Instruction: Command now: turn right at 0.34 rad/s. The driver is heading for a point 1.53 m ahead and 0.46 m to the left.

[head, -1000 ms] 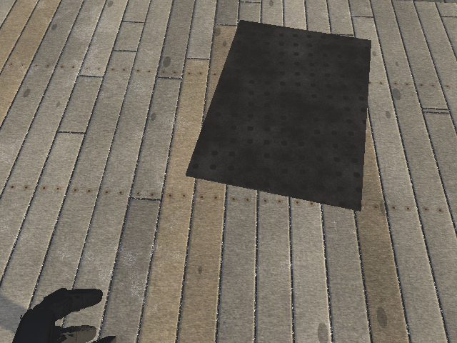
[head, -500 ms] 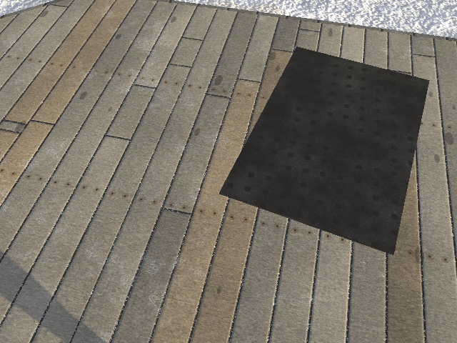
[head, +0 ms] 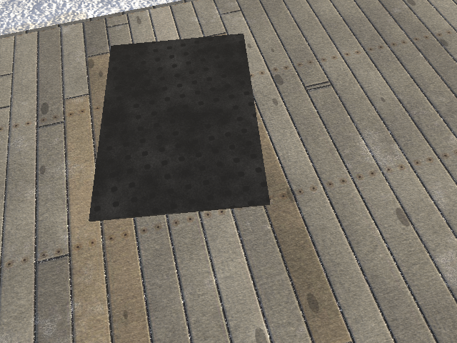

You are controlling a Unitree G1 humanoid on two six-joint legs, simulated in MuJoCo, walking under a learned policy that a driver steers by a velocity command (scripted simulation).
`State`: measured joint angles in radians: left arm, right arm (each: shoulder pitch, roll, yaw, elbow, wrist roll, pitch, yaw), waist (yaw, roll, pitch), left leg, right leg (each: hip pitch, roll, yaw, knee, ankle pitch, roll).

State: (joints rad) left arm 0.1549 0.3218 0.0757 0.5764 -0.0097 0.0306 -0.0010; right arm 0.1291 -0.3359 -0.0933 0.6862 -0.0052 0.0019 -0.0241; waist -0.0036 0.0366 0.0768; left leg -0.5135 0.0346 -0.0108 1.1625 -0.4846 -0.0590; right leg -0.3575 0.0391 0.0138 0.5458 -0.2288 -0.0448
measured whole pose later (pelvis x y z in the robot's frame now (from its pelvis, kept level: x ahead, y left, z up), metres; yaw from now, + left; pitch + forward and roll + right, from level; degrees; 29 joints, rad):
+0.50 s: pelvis +0.13 +0.08 +0.00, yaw +16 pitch +3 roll -2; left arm 0.33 0.36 0.09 0.76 0.05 -0.05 0.00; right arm 0.21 -0.33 -0.07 0.67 -0.03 0.03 0.10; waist 0.03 -0.05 -0.06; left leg -0.46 0.08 0.11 0.69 -0.31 0.09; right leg 0.01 -0.11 -0.26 0.36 -0.38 0.08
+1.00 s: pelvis +0.48 +0.30 -0.04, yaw +28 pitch +2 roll -2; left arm 0.10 0.28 0.01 0.70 0.01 -0.05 -0.03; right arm 0.45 -0.33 -0.04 0.90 -0.04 -0.06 -0.01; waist -0.01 0.03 0.04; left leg 0.19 -0.10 -0.03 0.64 -0.34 0.08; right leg -0.57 0.09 -0.14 0.61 -0.07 -0.14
